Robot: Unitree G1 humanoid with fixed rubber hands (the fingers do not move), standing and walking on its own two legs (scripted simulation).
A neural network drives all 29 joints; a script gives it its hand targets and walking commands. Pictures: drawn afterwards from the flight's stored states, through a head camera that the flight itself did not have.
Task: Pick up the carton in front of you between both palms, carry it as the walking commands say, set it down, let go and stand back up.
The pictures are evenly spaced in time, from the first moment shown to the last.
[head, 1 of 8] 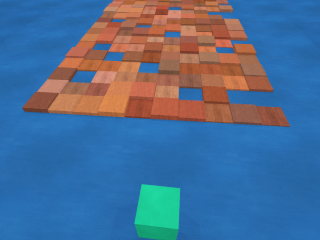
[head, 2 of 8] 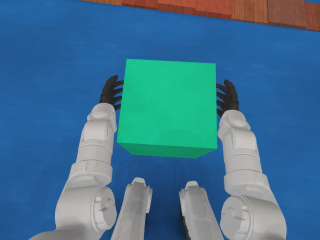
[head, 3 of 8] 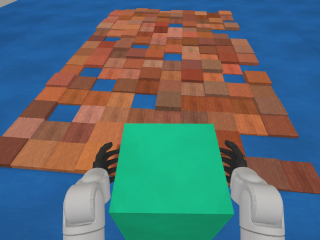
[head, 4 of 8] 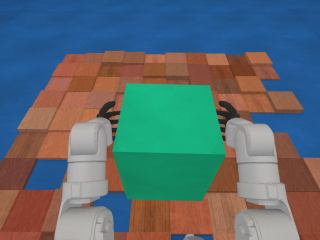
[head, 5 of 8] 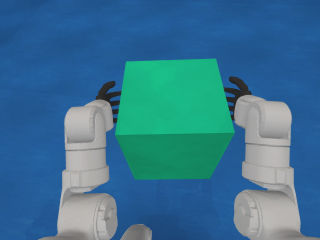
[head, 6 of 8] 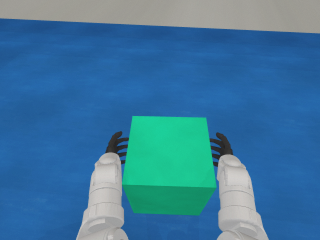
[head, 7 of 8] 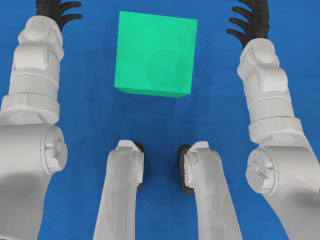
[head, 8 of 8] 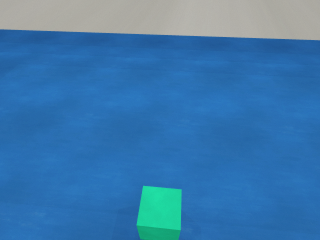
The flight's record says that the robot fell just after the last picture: no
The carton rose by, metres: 0.82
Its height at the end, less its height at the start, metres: +0.00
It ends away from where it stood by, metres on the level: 5.96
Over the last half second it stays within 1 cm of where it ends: yes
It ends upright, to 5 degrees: yes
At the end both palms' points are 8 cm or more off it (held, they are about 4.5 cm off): yes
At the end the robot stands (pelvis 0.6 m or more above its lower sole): yes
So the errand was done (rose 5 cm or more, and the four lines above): yes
